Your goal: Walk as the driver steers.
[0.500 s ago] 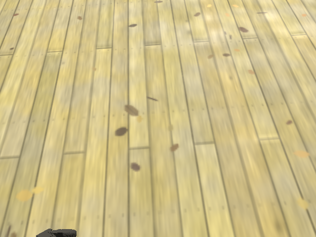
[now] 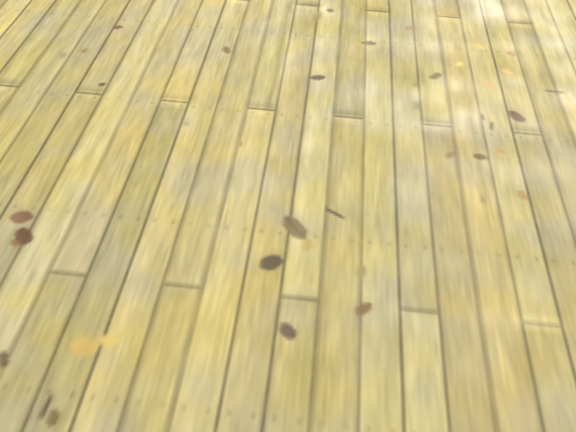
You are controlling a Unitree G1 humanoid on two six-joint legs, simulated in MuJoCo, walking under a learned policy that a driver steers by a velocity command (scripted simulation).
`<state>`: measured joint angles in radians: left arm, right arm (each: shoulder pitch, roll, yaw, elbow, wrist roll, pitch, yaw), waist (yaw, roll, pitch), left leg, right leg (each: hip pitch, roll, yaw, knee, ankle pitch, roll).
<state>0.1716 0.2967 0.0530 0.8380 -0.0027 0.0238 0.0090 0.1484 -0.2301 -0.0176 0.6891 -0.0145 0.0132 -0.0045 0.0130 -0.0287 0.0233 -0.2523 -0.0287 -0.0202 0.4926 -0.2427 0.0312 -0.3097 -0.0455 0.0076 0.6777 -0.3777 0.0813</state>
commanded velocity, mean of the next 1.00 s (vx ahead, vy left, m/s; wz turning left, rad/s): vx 0.06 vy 0.00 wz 0.02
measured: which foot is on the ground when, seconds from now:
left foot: down 0.00-1.00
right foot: up 0.00-0.02, down 0.04-1.00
